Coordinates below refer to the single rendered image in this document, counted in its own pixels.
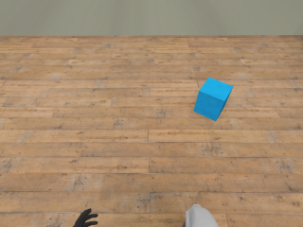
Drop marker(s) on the left robot hand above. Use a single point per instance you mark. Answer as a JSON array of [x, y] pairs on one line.
[[85, 215]]

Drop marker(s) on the carton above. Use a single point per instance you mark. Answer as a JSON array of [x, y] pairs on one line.
[[211, 98]]

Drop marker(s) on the right robot thigh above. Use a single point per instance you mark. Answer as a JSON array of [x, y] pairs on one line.
[[199, 217]]

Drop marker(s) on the right robot shin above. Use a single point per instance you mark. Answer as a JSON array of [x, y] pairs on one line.
[[196, 205]]

